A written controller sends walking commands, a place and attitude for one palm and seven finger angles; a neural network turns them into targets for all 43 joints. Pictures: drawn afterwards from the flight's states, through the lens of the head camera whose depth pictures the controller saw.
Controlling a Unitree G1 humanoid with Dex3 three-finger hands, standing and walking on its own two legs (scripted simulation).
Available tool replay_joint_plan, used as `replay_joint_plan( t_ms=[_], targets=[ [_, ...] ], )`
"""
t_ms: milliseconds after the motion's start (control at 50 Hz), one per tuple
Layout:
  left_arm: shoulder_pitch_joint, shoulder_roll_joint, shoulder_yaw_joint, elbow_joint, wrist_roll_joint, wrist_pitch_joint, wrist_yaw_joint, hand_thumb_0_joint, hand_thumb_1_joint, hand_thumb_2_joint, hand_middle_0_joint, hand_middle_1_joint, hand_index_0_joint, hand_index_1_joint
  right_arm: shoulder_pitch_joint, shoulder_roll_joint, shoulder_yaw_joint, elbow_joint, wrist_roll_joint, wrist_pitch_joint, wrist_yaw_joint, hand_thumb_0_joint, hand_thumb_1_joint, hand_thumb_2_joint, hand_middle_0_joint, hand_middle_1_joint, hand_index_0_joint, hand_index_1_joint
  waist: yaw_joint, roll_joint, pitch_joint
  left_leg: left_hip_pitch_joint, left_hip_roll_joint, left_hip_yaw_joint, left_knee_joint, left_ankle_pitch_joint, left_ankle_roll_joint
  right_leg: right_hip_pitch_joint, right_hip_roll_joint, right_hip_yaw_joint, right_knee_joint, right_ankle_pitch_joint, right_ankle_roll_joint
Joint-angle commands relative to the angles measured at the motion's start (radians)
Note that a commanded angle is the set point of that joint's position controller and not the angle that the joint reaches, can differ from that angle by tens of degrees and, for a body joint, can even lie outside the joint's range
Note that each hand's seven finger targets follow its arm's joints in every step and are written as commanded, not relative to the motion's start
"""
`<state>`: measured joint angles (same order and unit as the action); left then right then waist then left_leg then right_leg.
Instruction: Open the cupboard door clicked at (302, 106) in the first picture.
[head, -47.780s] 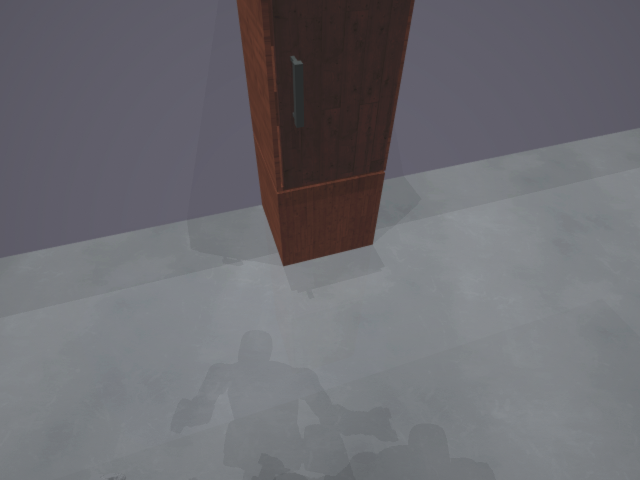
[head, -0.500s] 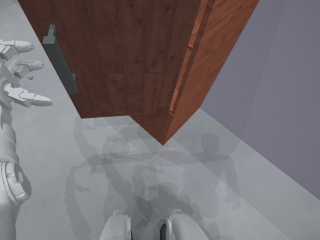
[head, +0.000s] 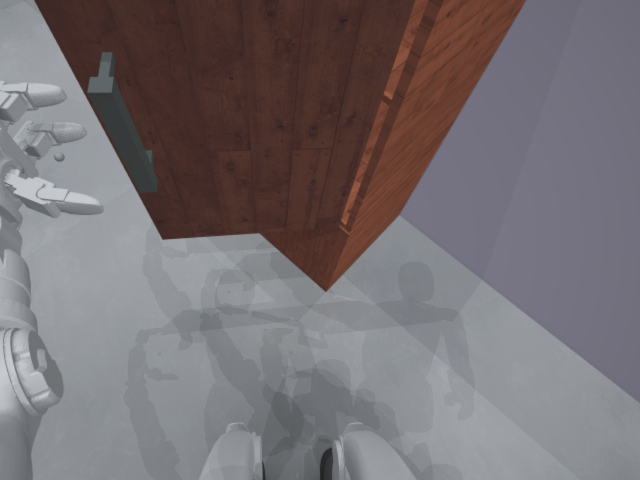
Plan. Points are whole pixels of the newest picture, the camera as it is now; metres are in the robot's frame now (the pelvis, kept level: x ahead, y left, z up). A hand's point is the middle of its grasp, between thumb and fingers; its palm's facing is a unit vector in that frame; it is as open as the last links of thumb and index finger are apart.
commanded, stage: move the hooked fingers beside the handle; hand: left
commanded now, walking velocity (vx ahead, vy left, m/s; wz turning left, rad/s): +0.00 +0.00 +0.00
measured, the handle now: (130, 130) +0.52 +0.22 +0.06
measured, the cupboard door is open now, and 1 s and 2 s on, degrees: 50 49 47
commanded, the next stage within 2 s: slide the fingers in behind the handle in 0.36 s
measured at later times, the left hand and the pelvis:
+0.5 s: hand (63, 156) +0.47 +0.28 +0.07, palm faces +0.09 -1.00 -0.01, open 14.0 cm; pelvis -0.01 +0.00 +0.00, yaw +0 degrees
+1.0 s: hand (87, 156) +0.47 +0.26 +0.07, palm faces +0.12 -0.99 -0.01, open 14.2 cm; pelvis +0.00 -0.01 +0.00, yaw +1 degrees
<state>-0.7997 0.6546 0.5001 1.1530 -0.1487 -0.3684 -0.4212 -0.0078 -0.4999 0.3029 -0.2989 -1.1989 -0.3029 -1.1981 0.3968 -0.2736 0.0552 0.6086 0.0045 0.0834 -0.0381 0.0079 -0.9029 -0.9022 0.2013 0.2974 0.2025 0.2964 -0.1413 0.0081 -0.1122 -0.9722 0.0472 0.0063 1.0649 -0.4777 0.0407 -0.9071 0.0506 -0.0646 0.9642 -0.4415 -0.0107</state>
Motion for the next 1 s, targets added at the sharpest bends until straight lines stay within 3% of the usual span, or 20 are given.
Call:
replay_joint_plan(
  t_ms=[0,40,80,120,160,240,300,360,440,460,500,580,700,740,780,800,840,880,940,980],
  targets=[
    [-0.434,0.276,0.004,-0.220,-0.009,-0.071,0.023,0.000,-0.500,0.300,-0.300,-1.200,-0.300,-1.200,0.152,-0.201,-0.078,-0.044,0.001,-0.013,-0.018,0.000,-0.900,-0.900,0.200,0.300,0.200,0.300,-0.015,0.195,-0.414,0.445,-0.002,-0.081,-0.115,0.451,-0.020,0.066,0.016,0.020,-0.079,0.272,-0.017],
    [-0.436,0.284,0.020,-0.243,-0.007,-0.092,0.034,0.000,-0.500,0.300,-0.300,-1.200,-0.300,-1.200,0.148,-0.200,-0.082,-0.039,-0.005,-0.018,-0.015,0.000,-0.900,-0.900,0.200,0.300,0.200,0.300,-0.004,0.235,-0.471,0.500,0.001,-0.090,-0.107,0.494,-0.032,0.056,0.015,0.018,-0.072,0.276,-0.018],
    [-0.419,0.282,0.019,-0.206,-0.003,-0.092,0.040,0.000,-0.500,0.300,-0.300,-1.200,-0.300,-1.200,0.147,-0.201,-0.081,-0.037,-0.005,-0.018,-0.014,0.000,-0.900,-0.900,0.200,0.300,0.200,0.300,-0.010,0.182,-0.446,0.475,0.003,-0.093,-0.108,0.487,-0.030,0.064,0.015,0.015,-0.072,0.274,-0.017],
    [-0.420,0.248,-0.010,-0.176,-0.003,-0.084,0.037,0.000,-0.500,0.300,-0.300,-1.200,-0.300,-1.200,0.143,-0.199,-0.076,-0.037,-0.003,-0.015,-0.014,0.000,-0.900,-0.900,0.200,0.300,0.200,0.300,-0.012,0.199,-0.426,0.472,0.002,-0.093,-0.108,0.484,-0.032,0.040,0.014,0.013,-0.070,0.266,-0.017],
    [-0.423,0.256,-0.011,-0.155,0.002,-0.070,0.042,0.000,-0.500,0.300,-0.300,-1.200,-0.300,-1.200,0.141,-0.204,-0.075,-0.043,-0.002,-0.012,-0.015,0.000,-0.900,-0.900,0.200,0.300,0.200,0.300,-0.019,0.167,-0.402,0.438,0.000,-0.094,-0.116,0.427,-0.027,0.042,0.012,0.012,-0.075,0.240,-0.015],
    [-0.417,0.339,0.055,-0.193,0.006,-0.083,0.050,0.000,-0.500,0.300,-0.300,-1.200,-0.300,-1.200,0.139,-0.207,-0.078,-0.055,-0.005,-0.018,-0.019,0.000,-0.900,-0.900,0.200,0.300,0.200,0.300,0.006,0.180,-0.478,0.427,-0.005,-0.084,-0.102,0.462,-0.025,0.107,0.010,0.023,-0.060,0.288,-0.016],
    [-0.417,0.294,0.028,-0.226,-0.003,-0.097,0.046,0.000,-0.500,0.300,-0.300,-1.200,-0.300,-1.200,0.142,-0.201,-0.077,-0.058,-0.004,-0.016,-0.014,0.000,-0.900,-0.900,0.200,0.300,0.200,0.300,0.002,0.193,-0.490,0.471,-0.002,-0.089,-0.099,0.499,-0.028,0.090,0.016,0.017,-0.060,0.293,-0.018],
    [-0.423,0.262,-0.004,-0.180,-0.004,-0.082,0.038,0.000,-0.500,0.300,-0.300,-1.200,-0.300,-1.200,0.137,-0.201,-0.073,-0.047,0.000,-0.012,-0.015,0.000,-0.900,-0.900,0.200,0.300,0.200,0.300,-0.016,0.171,-0.429,0.432,-0.001,-0.087,-0.107,0.424,-0.024,0.063,0.014,0.017,-0.074,0.250,-0.013],
    [-0.440,0.296,0.016,-0.187,-0.001,-0.082,0.038,0.000,-0.500,0.300,-0.300,-1.200,-0.300,-1.200,0.141,-0.206,-0.074,-0.044,-0.001,-0.013,-0.021,0.000,-0.900,-0.900,0.200,0.300,0.200,0.300,-0.008,0.192,-0.444,0.434,-0.004,-0.092,-0.109,0.415,-0.025,0.065,0.013,0.019,-0.071,0.241,-0.017],
    [-0.451,0.265,-0.009,-0.196,-0.003,-0.084,0.038,0.000,-0.500,0.300,-0.300,-1.200,-0.300,-1.200,0.140,-0.202,-0.072,-0.043,-0.002,-0.014,-0.019,0.000,-0.900,-0.900,0.200,0.300,0.200,0.300,-0.018,0.188,-0.445,0.442,-0.003,-0.091,-0.109,0.417,-0.024,0.060,0.012,0.018,-0.074,0.243,-0.015],
    [-0.428,0.247,-0.005,-0.210,-0.015,-0.091,0.037,0.000,-0.500,0.300,-0.300,-1.200,-0.300,-1.200,0.145,-0.201,-0.076,-0.043,-0.003,-0.016,-0.018,0.000,-0.900,-0.900,0.200,0.300,0.200,0.300,-0.011,0.183,-0.471,0.456,-0.004,-0.090,-0.103,0.441,-0.023,0.071,0.015,0.017,-0.070,0.259,-0.018],
    [-0.428,0.208,-0.037,-0.178,-0.010,-0.075,0.047,0.000,-0.500,0.300,-0.300,-1.200,-0.300,-1.200,0.143,-0.198,-0.076,-0.033,-0.001,-0.015,-0.014,0.000,-0.900,-0.900,0.200,0.300,0.200,0.300,-0.017,0.176,-0.420,0.434,-0.003,-0.093,-0.112,0.393,-0.024,0.044,0.013,0.015,-0.079,0.226,-0.016],
    [-0.458,0.232,-0.008,-0.231,0.002,-0.094,0.098,0.000,-0.500,0.300,-0.300,-1.200,-0.300,-1.200,0.149,-0.193,-0.077,-0.039,-0.007,-0.019,-0.011,0.000,-0.900,-0.900,0.200,0.300,0.200,0.300,-0.010,0.163,-0.469,0.430,-0.008,-0.086,-0.102,0.428,-0.019,0.094,0.012,0.022,-0.067,0.270,-0.015],
    [-0.451,0.179,-0.055,-0.236,0.015,-0.098,0.102,0.000,-0.500,0.300,-0.300,-1.200,-0.300,-1.200,0.141,-0.187,-0.078,-0.034,-0.006,-0.018,-0.006,0.000,-0.900,-0.900,0.200,0.300,0.200,0.300,-0.016,0.205,-0.467,0.459,-0.005,-0.085,-0.102,0.429,-0.025,0.060,0.011,0.021,-0.070,0.260,-0.014],
    [-0.461,0.164,-0.065,-0.234,0.013,-0.099,0.108,0.000,-0.500,0.300,-0.300,-1.200,-0.300,-1.200,0.143,-0.190,-0.080,-0.030,-0.006,-0.017,-0.005,0.000,-0.900,-0.900,0.200,0.300,0.200,0.300,-0.023,0.178,-0.444,0.455,-0.004,-0.090,-0.110,0.410,-0.025,0.057,0.012,0.018,-0.076,0.245,-0.015],
    [-0.468,0.139,-0.078,-0.243,0.005,-0.104,0.107,0.000,-0.500,0.300,-0.300,-1.200,-0.300,-1.200,0.143,-0.187,-0.081,-0.028,-0.007,-0.019,-0.005,0.000,-0.900,-0.900,0.200,0.300,0.200,0.300,-0.029,0.192,-0.450,0.474,-0.004,-0.092,-0.105,0.428,-0.024,0.046,0.014,0.017,-0.076,0.252,-0.017],
    [-0.461,0.162,-0.061,-0.240,0.004,-0.104,0.106,0.000,-0.500,0.300,-0.300,-1.200,-0.300,-1.200,0.140,-0.191,-0.082,-0.023,-0.006,-0.019,-0.005,0.000,-0.900,-0.900,0.200,0.300,0.200,0.300,-0.023,0.183,-0.469,0.469,-0.004,-0.089,-0.105,0.420,-0.024,0.064,0.012,0.021,-0.078,0.258,-0.016],
    [-0.462,0.123,-0.093,-0.221,0.004,-0.097,0.103,0.000,-0.500,0.300,-0.300,-1.200,-0.300,-1.200,0.134,-0.184,-0.079,-0.022,-0.002,-0.021,-0.005,0.000,-0.900,-0.900,0.200,0.300,0.200,0.300,-0.032,0.151,-0.438,0.423,-0.010,-0.078,-0.105,0.384,-0.016,0.086,0.012,0.028,-0.085,0.258,-0.013],
    [-0.464,0.132,-0.085,-0.209,0.006,-0.100,0.106,0.000,-0.500,0.300,-0.300,-1.200,-0.300,-1.200,0.137,-0.186,-0.080,-0.014,-0.004,-0.022,-0.007,0.000,-0.900,-0.900,0.200,0.300,0.200,0.300,-0.030,0.162,-0.440,0.436,-0.008,-0.086,-0.104,0.400,-0.020,0.071,0.011,0.024,-0.079,0.262,-0.016],
    [-0.485,0.073,-0.130,-0.226,0.003,-0.098,0.106,0.000,-0.500,0.300,-0.300,-1.200,-0.300,-1.200,0.134,-0.179,-0.081,-0.012,-0.005,-0.026,-0.003,0.000,-0.900,-0.900,0.200,0.300,0.200,0.300,-0.038,0.186,-0.437,0.449,-0.010,-0.082,-0.102,0.397,-0.019,0.057,0.010,0.025,-0.083,0.260,-0.015]
  ],
)
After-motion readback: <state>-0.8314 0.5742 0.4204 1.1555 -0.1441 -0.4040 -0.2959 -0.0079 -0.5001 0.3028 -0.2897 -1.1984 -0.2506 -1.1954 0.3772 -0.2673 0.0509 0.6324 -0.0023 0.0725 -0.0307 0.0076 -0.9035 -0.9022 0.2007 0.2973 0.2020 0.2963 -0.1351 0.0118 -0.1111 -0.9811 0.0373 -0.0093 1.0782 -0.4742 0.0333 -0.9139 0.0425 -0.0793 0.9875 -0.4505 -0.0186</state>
